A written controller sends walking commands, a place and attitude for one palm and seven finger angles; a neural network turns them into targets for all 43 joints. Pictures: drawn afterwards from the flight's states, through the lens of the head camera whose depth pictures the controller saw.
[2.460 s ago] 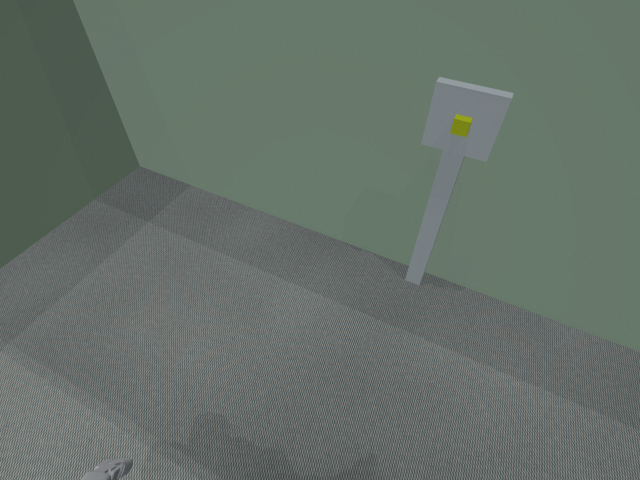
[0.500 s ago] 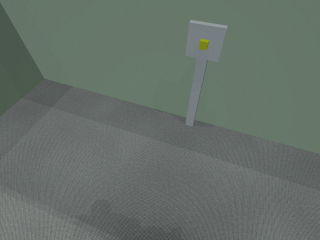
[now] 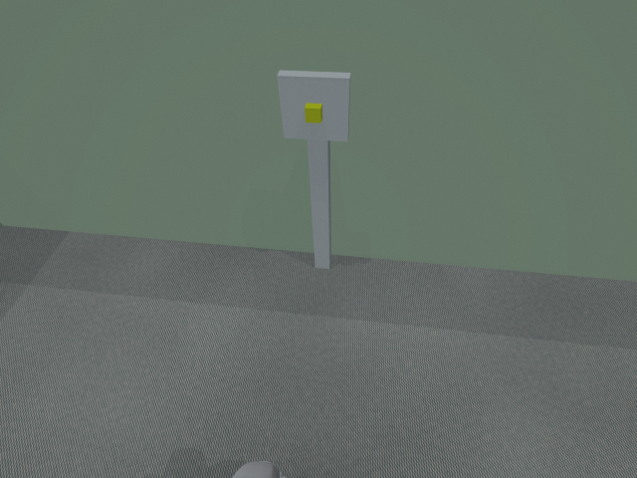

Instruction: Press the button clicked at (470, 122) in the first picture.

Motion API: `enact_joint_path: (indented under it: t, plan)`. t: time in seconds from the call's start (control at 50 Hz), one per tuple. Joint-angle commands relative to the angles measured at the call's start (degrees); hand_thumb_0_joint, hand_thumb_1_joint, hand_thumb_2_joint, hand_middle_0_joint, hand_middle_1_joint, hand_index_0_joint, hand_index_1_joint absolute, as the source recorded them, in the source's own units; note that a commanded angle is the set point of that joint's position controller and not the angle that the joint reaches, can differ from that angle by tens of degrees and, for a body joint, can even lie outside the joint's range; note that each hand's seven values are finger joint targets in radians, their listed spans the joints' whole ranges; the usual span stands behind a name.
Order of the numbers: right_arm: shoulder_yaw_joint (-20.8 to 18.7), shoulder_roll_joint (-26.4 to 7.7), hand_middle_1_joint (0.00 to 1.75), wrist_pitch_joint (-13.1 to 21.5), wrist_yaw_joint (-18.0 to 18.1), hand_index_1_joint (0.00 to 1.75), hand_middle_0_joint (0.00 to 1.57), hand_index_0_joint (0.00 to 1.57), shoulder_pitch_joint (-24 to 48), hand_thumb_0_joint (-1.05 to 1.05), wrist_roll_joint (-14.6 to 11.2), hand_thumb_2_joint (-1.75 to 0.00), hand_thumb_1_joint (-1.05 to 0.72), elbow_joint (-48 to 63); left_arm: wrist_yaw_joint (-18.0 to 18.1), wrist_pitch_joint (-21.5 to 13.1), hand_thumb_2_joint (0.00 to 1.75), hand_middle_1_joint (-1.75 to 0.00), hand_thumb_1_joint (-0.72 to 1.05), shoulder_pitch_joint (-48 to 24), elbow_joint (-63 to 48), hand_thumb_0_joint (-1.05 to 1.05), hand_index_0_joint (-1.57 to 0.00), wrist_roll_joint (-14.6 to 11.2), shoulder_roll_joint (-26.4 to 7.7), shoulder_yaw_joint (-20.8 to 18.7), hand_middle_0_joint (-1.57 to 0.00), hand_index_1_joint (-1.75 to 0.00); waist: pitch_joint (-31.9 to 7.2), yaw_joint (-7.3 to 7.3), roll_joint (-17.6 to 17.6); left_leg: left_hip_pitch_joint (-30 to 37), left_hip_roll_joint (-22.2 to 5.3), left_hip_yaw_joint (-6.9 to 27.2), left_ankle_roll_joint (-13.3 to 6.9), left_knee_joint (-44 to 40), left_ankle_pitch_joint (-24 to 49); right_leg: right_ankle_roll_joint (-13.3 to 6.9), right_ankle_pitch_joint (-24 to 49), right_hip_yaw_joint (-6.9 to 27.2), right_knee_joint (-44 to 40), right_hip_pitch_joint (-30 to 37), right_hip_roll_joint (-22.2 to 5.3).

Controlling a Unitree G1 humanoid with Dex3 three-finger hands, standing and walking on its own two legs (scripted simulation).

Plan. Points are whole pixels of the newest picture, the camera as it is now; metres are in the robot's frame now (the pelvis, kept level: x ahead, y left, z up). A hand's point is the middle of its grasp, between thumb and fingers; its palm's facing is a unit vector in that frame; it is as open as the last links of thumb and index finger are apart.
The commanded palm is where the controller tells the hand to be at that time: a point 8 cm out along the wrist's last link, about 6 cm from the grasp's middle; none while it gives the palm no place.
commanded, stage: walk to a spot facing it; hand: left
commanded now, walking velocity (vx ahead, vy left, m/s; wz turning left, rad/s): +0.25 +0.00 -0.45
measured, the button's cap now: (313, 112) +0.96 +0.11 -0.06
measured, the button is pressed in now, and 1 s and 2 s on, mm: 0 0 0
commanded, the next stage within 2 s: none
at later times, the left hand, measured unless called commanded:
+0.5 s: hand (146, 418) +0.23 +0.32 -0.19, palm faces -0.21 -0.96 -0.19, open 7.3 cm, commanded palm none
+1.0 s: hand (238, 356) +0.34 +0.19 -0.18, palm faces -0.59 -0.80 -0.14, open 7.3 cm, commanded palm none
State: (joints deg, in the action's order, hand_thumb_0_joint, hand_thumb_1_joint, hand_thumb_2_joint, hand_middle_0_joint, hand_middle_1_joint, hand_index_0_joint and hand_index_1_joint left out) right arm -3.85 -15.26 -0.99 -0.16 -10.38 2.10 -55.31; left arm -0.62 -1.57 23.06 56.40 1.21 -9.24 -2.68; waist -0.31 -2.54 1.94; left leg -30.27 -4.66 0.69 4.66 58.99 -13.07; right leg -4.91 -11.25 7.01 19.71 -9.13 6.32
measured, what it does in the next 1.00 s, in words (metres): walks ahead, turning right: left foot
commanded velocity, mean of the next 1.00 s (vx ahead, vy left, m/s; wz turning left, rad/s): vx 0.03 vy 0.00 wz -0.59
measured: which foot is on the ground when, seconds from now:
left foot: up 0.00-0.24, down 0.26-1.00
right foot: down 0.00-0.26, up 0.28-1.00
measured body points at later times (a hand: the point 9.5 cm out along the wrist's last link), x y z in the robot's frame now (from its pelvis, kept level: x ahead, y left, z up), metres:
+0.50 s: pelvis +0.12 +0.12 +0.00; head +0.15 +0.17 +0.44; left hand +0.24 +0.37 -0.17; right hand +0.11 -0.13 -0.12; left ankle +0.15 +0.16 -0.75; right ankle +0.06 -0.03 -0.63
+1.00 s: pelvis +0.15 +0.13 -0.02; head +0.19 +0.11 +0.43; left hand +0.37 +0.23 -0.17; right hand -0.01 -0.02 -0.17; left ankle +0.15 +0.16 -0.75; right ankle +0.07 +0.01 -0.70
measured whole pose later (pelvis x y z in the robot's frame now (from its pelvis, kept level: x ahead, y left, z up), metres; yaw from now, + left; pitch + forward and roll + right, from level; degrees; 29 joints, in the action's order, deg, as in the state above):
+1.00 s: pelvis +0.15 +0.13 -0.02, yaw -36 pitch -1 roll -1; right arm -2.3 -6.7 0.6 1.7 -20.4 2.0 -59.5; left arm -1.1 5.7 5.9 52.8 1.6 -8.8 -4.8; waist 5.8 3.5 -0.2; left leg -8.6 -7.2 -30.0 -4.7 32.1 -22.7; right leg 2.0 -22.7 -4.9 53.3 -24.7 -5.0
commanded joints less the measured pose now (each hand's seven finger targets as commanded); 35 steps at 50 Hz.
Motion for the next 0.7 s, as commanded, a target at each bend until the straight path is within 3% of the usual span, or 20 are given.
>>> enact_joint_path:
  t: [0.0,0.06,0.12,0.16,0.18,0.2,0.22,0.24,0.26,0.28,0.3,0.32,0.36,0.4,0.42,0.48,0.52,0.56,0.62,0.68]
  plan:
    - [-0.36,-2.74,0.3,2.28,-0.07,0.3,0.2,0.2,7.49,0.0,-0.54,-0.9,-0.9,7.22,1.13,-1.56,0.9,-0.3,0.9,5.13,-1.86,0.0,-0.2,0.27,-10.41,-2.2,-0.2,-0.3,2.52,-1.03,-8.4,-10.91,-0.36,-0.01,-0.2,-3.92,-1.5,-6.91,0.29,19.7,-7.25,7.99,-16.42]
    - [-0.22,-2.16,0.3,2.63,-0.24,0.3,0.2,0.2,8.59,0.0,-0.92,-0.9,-0.9,8.24,1.38,-1.45,0.9,-0.3,0.9,4.69,-1.93,0.0,-0.2,0.43,-11.16,-2.25,-0.2,-0.3,3.6,-1.14,-9.33,-8.47,0.38,-0.49,-0.64,-8.44,-2.76,-7.34,2.52,19.93,-6.74,6.69,-16.56]
    - [-0.18,-1.56,0.3,3.31,-0.24,0.3,0.2,0.2,8.79,0.0,-1.51,-0.9,-0.9,9.07,1.78,-1.25,0.9,-0.3,0.9,2.73,-2.27,0.0,-0.2,0.6,-12.38,-2.66,-0.2,-0.3,3.51,-0.79,-9.03,-1.5,1.31,-0.38,-1.36,-15.85,-5.11,-6.94,8.19,20.03,-3.79,3.71,-16.83]
    - [-0.24,-1.52,0.3,3.8,0.08,0.3,0.2,0.2,5.46,0.0,-1.89,-0.9,-0.9,8.49,1.67,-1.0,0.9,-0.3,0.9,-0.16,-3.2,0.0,-0.2,0.55,-13.18,-2.99,-0.2,-0.3,3.46,1.01,-9.68,7.52,2.76,-1.32,-1.98,-21.73,-4.63,-5.8,10.7,18.98,-1.17,-1.4,-15.46]
    - [-0.27,-1.74,0.3,3.98,0.45,0.3,0.2,0.2,2.14,0.0,-1.93,-0.9,-0.9,7.41,1.6,-0.77,0.9,-0.3,0.9,-1.62,-3.4,0.0,-0.2,0.33,-13.17,-3.16,-0.2,-0.3,2.99,2.69,-9.47,13.92,3.57,-2.09,-1.99,-26.63,-1.28,-4.28,11.36,17.44,1.75,-4.51,-13.32]
    - [-0.36,-3.11,0.3,4.32,1.23,0.3,0.2,0.2,-3.86,0.0,-1.96,-0.9,-0.9,5.5,1.52,-0.57,0.9,-0.3,0.9,-2.66,-3.89,0.0,-0.2,0.01,-12.33,-3.26,-0.2,-0.3,0.76,5.13,-7.23,24.44,3.15,-1.63,-2.38,-33.14,2.19,-2.23,11.95,14.92,8.4,-9.19,-9.71]
    - [-1.2,-7.72,0.3,4.55,1.98,0.3,0.2,0.2,-10.9,0.0,-1.7,-0.9,-0.9,3.53,1.21,-0.39,0.9,-0.3,0.9,-1.63,-4.02,0.0,-0.2,-0.54,-10.09,-3.14,-0.2,-0.3,-4.61,7.35,2.07,37.2,-5.49,5.91,-4.02,-36.19,1.32,0.19,2.94,9.95,19.9,-16.31,-4.16]
    - [-2.07,-12.89,0.3,4.48,1.99,0.3,0.2,0.2,-15.13,0.0,-1.1,-0.9,-0.9,2.88,0.68,-0.28,0.9,-0.3,0.9,1.21,-4.34,0.0,-0.2,-1.09,-7.14,-2.74,-0.2,-0.3,-8.41,6.73,17.74,42.25,-22.66,24.46,-9.11,-40.6,4.83,4.15,-23.52,-0.02,37.52,-26.28,1.28]
    - [-1.34,-11.71,0.3,3.35,1.89,0.3,0.2,0.2,-13.02,0.0,-1.27,-0.9,-0.9,4.12,0.84,0.16,0.9,-0.3,0.9,0.59,-4.4,0.0,-0.2,-0.41,-8.37,-3.07,-0.2,-0.3,-4.89,5.9,12.07,32.59,-25.2,26.84,-12.07,-44.2,0.58,4.78,-24.1,-1.19,44.94,-24.97,-2.7]
    - [-0.53,-7.74,0.3,3.16,1.77,0.3,0.2,0.2,-7.49,0.0,-1.05,-0.9,-0.9,5.63,0.6,0.7,0.9,-0.3,0.9,0.04,-3.92,0.0,-0.2,0.24,-9.11,-3.49,-0.2,-0.3,0.05,3.55,6.24,24.36,-21.61,20.84,-11.63,-46.53,-4.32,5.34,-20.42,-2.07,47.62,-23.94,-5.35]
    - [0.27,-5.47,0.3,3.4,1.99,0.3,0.2,0.2,-4.35,0.0,-1.06,-0.9,-0.9,6.23,0.12,1.24,0.9,-0.3,0.9,-1.59,-3.5,0.0,-0.2,0.7,-8.6,-3.65,-0.2,-0.3,3.87,2.48,7.11,18.59,-18.83,17.07,-10.33,-47.1,-2.62,5.79,-16.45,-3.21,49.91,-23.85,-6.81]
    - [1.15,-3.69,0.3,3.56,2.11,0.3,0.2,0.2,-2.88,0.0,-1.08,-0.9,-0.9,6.24,-0.48,1.77,0.9,-0.3,0.9,-2.52,-3.36,0.0,-0.2,0.82,-8.76,-3.64,-0.2,-0.3,6.15,1.57,4.84,15.27,-16.95,12.27,-9.11,-46.73,1.59,6.05,-13.59,-4.05,50.62,-23.23,-8.28]
    - [1.45,-2.31,0.3,4.0,2.41,0.3,0.2,0.2,-3.44,0.0,-1.09,-0.9,-0.9,5.16,-0.73,3.04,0.9,-0.3,0.9,-0.77,-2.82,0.0,-0.2,0.75,-6.66,-3.52,-0.2,-0.3,4.89,0.24,5.81,16.18,-13.29,2.56,-6.04,-44.74,16.08,6.96,-8.1,-4.75,51.86,-21.8,-8.28]
    - [1.44,-2.02,0.3,4.23,2.73,0.3,0.2,0.2,-5.41,0.0,-1.4,-0.9,-0.9,4.22,-0.58,3.89,0.9,-0.3,0.9,0.16,-2.62,0.0,-0.2,0.5,-6.17,-3.42,-0.2,-0.3,1.54,0.18,6.97,19.68,-11.82,-2.8,-4.38,-42.47,25.87,7.53,-5.6,-5.18,53.69,-21.96,-7.94]
    - [1.53,-1.51,0.3,4.23,2.94,0.3,0.2,0.2,-5.93,0.0,-1.64,-0.9,-0.9,3.87,-0.46,4.21,0.9,-0.3,0.9,-0.05,-2.65,0.0,-0.2,0.35,-5.93,-3.54,-0.2,-0.3,0.76,0.06,6.97,20.27,-11.55,-3.92,-3.37,-41.89,29.03,7.6,-4.33,-4.83,53.76,-22.07,-7.95]
    - [1.22,-1.01,0.3,3.94,3.06,0.3,0.2,0.2,-7.27,0.0,-1.55,-0.9,-0.9,3.23,-0.28,5.25,0.9,-0.3,0.9,-1.98,-3.52,0.0,-0.2,0.62,-5.71,-3.84,-0.2,-0.3,0.91,0.41,5.92,21.78,-11.92,-6.29,-2.63,-41.45,29.19,8.19,-2.09,-4.99,55.6,-24.61,-7.81]
    - [1.17,-0.78,0.3,3.79,3.22,0.3,0.2,0.2,-8.7,0.0,-1.6,-0.9,-0.9,2.59,-0.14,5.6,0.9,-0.3,0.9,-4.1,-4.13,0.0,-0.2,0.65,-5.76,-3.85,-0.2,-0.3,1.67,1.09,4.52,22.37,-12.4,-6.4,-1.85,-41.26,30.22,8.35,-1.22,-4.77,55.65,-25.98,-8.06]
    - [1.13,-0.98,0.3,3.7,3.41,0.3,0.2,0.2,-10.14,0.0,-1.45,-0.9,-0.9,1.84,0.0,5.91,0.9,-0.3,0.9,-5.27,-4.56,0.0,-0.2,0.64,-5.55,-3.88,-0.2,-0.3,1.81,1.32,5.39,24.5,-12.65,-7.16,-0.88,-40.48,33.21,8.53,-1.7,-4.91,54.92,-26.8,-7.92]
    - [0.75,-1.45,0.3,3.46,3.59,0.3,0.2,0.2,-11.67,0.0,-1.4,-0.9,-0.9,1.03,0.09,6.17,0.9,-0.3,0.9,-7.6,-4.86,0.0,-0.2,0.38,-6.02,-3.9,-0.2,-0.3,1.43,2.2,4.83,28.21,-14.15,-6.8,-2.46,-40.15,33.03,8.68,-3.45,-5.23,52.24,-27.84,-8.45]
    - [0.32,-1.59,0.3,3.2,3.63,0.3,0.2,0.2,-13.16,0.0,-1.19,-0.9,-0.9,-0.02,0.04,6.29,0.9,-0.3,0.9,-10.7,-5.67,0.0,-0.2,0.24,-5.88,-3.74,-0.2,-0.3,1.7,3.32,3.27,31.12,-16.1,-7.12,-5.63,-40.42,29.82,8.68,-5.42,-5.78,49.6,-28.84,-9.35]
